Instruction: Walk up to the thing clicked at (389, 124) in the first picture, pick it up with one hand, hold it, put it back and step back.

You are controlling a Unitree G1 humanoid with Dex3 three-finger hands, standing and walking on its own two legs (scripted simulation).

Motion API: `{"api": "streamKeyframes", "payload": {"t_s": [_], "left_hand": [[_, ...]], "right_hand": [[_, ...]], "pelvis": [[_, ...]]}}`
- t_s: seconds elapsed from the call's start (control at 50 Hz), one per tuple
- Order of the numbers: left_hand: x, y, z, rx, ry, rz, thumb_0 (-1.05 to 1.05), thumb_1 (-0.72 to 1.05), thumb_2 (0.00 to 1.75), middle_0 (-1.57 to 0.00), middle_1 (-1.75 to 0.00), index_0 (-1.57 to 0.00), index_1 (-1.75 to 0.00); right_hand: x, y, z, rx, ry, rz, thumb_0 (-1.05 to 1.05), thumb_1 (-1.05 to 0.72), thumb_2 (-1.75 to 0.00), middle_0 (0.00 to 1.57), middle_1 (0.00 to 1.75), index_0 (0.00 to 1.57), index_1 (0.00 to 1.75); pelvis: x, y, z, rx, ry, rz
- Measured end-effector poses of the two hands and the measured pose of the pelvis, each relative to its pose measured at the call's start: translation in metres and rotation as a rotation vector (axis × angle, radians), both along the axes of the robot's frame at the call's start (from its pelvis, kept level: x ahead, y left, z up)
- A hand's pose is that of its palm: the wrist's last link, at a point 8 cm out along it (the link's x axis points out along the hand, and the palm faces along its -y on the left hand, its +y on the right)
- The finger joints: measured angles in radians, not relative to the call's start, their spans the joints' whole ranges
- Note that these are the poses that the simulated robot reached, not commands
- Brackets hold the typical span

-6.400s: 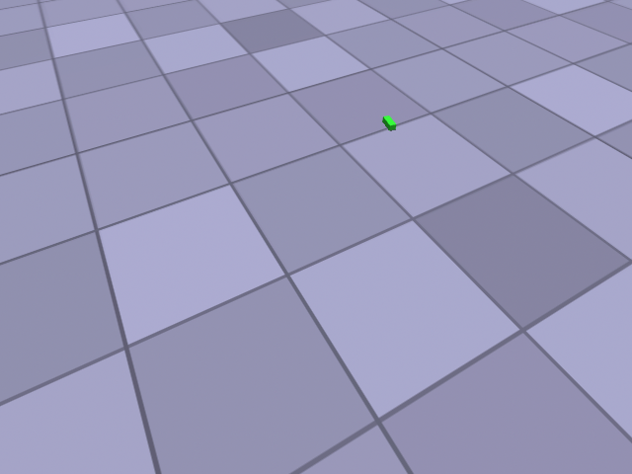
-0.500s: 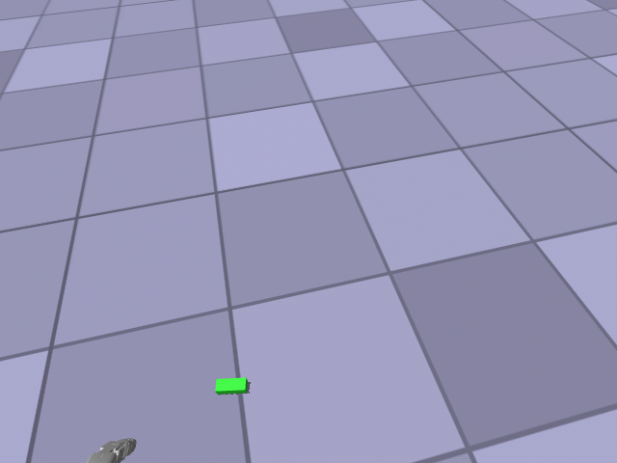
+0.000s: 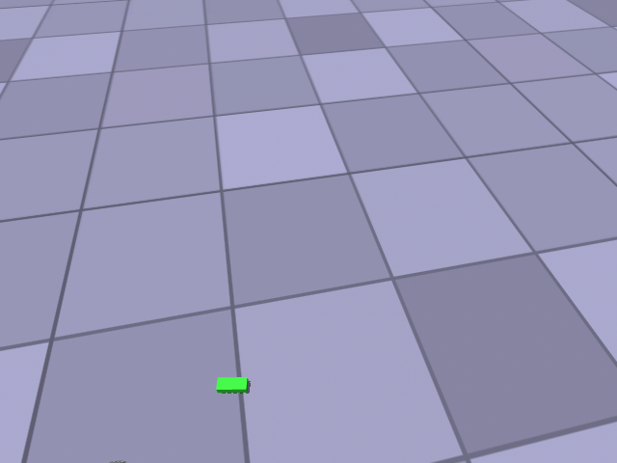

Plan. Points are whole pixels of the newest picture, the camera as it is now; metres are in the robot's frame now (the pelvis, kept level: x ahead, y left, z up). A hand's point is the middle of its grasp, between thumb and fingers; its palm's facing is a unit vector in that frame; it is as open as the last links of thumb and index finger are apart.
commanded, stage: walk up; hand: left
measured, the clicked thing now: (232, 384) +0.45 +0.26 -0.76
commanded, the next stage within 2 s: stand in 0.30 s
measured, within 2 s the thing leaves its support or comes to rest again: neither
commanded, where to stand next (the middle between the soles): +0.07 -0.01 m, yaw +0 degrees
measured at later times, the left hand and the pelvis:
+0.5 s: hand out of the picture +0.07 +0.25 -0.15, palm faces +0.02 -0.94 -0.33, open 7.4 cm; pelvis +0.00 +0.00 +0.00, yaw +0 degrees
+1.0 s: hand out of the picture +0.08 +0.25 -0.15, palm faces -0.03 -0.94 -0.34, open 7.4 cm; pelvis +0.00 -0.01 +0.01, yaw -1 degrees
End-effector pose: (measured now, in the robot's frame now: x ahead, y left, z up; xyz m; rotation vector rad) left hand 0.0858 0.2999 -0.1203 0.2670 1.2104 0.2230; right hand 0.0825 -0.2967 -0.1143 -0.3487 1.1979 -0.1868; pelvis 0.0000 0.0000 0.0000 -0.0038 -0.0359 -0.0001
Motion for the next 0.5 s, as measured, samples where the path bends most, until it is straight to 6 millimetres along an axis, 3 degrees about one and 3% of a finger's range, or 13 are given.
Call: {"api": "streamKeyframes", "payload": {"t_s": [0.2,0.5], "left_hand": [[-0.017,0.003,0.002,0.007,0.014,0.029,0.01,0.91,0.9,-0.21,-0.3,-0.2,-0.3],[-0.025,-0.005,0.002,0.008,0.048,0.004,0.01,0.91,0.9,-0.21,-0.3,-0.2,-0.3]], "right_hand": [[0.006,0.005,-0.001,0.016,-0.011,0.017,0.01,-0.9,-0.9,0.21,0.3,0.2,0.3],[0.005,0.001,0.0,0.023,0.008,0.007,0.01,-0.9,-0.9,0.21,0.3,0.2,0.3]], "pelvis": [[-0.001,0.0,0.001,0.0,-0.004,0.012],[-0.004,-0.003,0.004,-0.001,0.002,0.002]]}}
